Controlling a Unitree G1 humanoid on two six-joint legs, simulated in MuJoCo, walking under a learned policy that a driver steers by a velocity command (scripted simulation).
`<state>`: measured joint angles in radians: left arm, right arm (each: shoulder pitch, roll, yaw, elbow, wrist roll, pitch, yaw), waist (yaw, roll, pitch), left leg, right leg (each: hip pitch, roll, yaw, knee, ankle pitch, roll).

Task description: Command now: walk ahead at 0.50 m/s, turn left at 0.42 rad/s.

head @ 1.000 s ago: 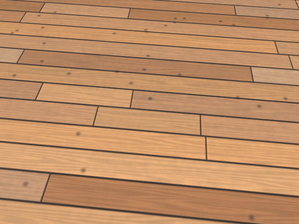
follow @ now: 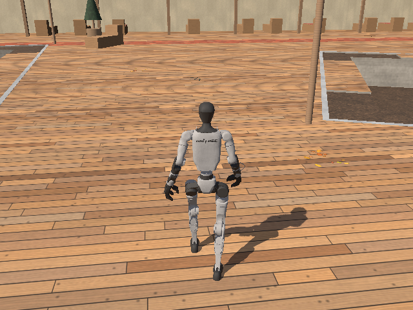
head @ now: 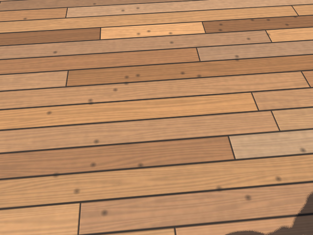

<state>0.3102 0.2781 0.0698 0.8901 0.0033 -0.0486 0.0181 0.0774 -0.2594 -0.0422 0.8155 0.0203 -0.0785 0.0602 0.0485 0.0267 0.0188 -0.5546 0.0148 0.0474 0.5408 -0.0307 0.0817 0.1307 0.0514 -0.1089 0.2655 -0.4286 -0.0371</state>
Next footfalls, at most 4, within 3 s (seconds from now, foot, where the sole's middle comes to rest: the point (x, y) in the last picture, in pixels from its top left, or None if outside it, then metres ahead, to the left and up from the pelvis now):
0.02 left None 0.19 0.10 -0.76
0.48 right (191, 231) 0.48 -0.08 -0.76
0.96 left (115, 190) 0.65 0.26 -0.76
1.50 right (158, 130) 0.98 0.08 -0.76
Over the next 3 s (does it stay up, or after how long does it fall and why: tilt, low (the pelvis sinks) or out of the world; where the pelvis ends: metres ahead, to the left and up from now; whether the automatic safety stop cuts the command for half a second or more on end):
stays up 1.31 0.20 0.02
